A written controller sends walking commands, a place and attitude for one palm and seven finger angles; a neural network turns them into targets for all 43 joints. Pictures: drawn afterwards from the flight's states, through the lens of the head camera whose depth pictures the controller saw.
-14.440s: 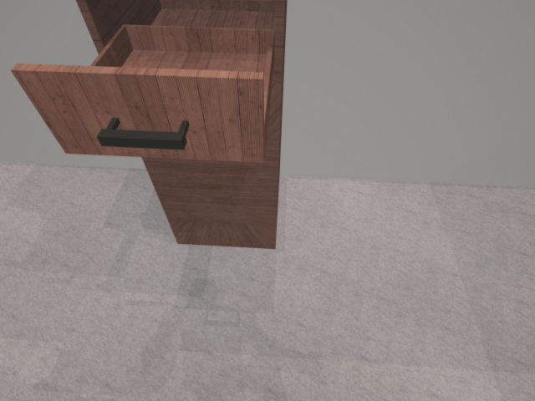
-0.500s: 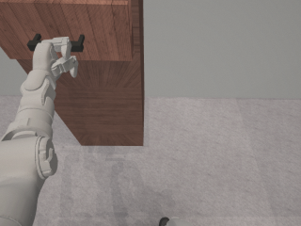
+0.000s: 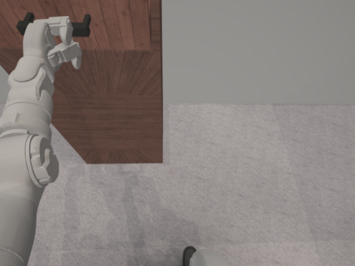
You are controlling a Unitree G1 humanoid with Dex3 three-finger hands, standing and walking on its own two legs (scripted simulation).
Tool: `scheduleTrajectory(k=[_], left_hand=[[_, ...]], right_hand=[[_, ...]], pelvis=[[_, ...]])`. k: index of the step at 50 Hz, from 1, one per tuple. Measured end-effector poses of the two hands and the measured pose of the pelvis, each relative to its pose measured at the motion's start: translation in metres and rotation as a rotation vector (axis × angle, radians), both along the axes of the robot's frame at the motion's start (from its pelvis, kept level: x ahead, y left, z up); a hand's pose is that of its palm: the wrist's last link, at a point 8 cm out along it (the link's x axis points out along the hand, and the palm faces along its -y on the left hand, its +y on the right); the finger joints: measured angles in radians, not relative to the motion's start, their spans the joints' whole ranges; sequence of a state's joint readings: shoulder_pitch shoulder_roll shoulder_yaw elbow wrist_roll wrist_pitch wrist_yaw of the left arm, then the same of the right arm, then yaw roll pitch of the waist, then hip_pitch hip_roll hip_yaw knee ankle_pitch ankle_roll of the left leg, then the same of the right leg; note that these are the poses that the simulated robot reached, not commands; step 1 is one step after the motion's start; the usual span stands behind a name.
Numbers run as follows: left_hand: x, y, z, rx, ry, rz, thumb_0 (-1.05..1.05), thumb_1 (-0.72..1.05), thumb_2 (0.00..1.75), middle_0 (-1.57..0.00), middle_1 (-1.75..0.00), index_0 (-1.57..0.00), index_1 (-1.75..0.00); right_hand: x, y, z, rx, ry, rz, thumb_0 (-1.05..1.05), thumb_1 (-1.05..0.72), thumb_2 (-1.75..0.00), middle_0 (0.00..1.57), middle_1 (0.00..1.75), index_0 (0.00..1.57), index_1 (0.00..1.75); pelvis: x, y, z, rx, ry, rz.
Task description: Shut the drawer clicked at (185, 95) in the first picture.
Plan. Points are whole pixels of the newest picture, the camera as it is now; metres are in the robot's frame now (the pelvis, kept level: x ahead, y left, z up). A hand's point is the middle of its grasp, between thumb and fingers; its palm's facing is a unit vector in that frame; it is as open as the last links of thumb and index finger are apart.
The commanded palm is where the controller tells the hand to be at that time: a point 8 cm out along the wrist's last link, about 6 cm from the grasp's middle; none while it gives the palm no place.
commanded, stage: push the drawer shut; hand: left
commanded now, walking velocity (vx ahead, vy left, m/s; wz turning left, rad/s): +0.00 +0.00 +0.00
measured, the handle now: (56, 23) +0.62 +0.21 +0.15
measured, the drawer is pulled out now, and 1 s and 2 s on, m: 0.00 0.00 0.00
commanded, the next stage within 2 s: pull the fist back off the drawer in 0.22 s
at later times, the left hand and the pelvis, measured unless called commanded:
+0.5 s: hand (77, 46) +0.54 +0.16 +0.15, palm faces -0.02 -1.00 -0.02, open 3.4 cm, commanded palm +0.55 +0.18 +0.15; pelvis -0.02 +0.00 +0.00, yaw +1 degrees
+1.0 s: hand (84, 51) +0.53 +0.14 +0.15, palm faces -0.07 -1.00 +0.01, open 3.4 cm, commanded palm +0.50 +0.20 +0.15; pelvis +0.00 -0.01 +0.00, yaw -3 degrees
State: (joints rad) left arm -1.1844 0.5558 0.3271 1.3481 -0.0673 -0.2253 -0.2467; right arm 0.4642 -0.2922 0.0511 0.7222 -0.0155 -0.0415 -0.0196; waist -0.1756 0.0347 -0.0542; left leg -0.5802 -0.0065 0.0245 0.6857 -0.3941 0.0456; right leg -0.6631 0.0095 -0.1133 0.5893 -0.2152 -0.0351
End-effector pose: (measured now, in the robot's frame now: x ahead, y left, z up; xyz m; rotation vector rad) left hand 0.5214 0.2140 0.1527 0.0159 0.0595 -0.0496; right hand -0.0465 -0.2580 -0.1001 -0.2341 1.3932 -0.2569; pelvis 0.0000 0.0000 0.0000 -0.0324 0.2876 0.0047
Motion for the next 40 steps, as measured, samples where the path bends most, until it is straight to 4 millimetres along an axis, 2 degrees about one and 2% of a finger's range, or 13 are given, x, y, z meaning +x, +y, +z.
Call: scheduleTrajectory(k=[11, 29, 40], left_hand=[[0.001, 0.001, 0.002, 0.007, 0.011, 0.013, 0.03, 0.85, 1.08, -1.39, -1.6, -1.4, -1.6], [-0.001, -0.006, 0.003, 0.007, 0.005, 0.028, 0.05, 0.91, 1.1, -1.39, -1.6, -1.4, -1.6], [-0.002, -0.005, 0.002, 0.006, -0.016, 0.016, 0.05, 0.94, 1.05, -1.39, -1.6, -1.4, -1.6]], right_hand=[[-0.005, -0.003, 0.001, -0.018, -0.004, 0.026, 0.0, -0.91, -0.9, 0.21, 0.3, 0.21, 0.3], [-0.029, -0.008, 0.002, -0.016, 0.026, 0.022, 0.0, -0.91, -0.9, 0.2, 0.3, 0.21, 0.3], [-0.022, -0.008, 0.002, -0.002, -0.005, -0.017, 0.0, -0.91, -0.9, 0.2, 0.3, 0.21, 0.3]], pelvis=[[-0.01, 0.0, -0.002, -0.002, 0.014, 0.015], [-0.018, -0.004, -0.005, 0.002, 0.021, 0.014], [-0.015, -0.008, -0.003, 0.005, 0.012, -0.016]])
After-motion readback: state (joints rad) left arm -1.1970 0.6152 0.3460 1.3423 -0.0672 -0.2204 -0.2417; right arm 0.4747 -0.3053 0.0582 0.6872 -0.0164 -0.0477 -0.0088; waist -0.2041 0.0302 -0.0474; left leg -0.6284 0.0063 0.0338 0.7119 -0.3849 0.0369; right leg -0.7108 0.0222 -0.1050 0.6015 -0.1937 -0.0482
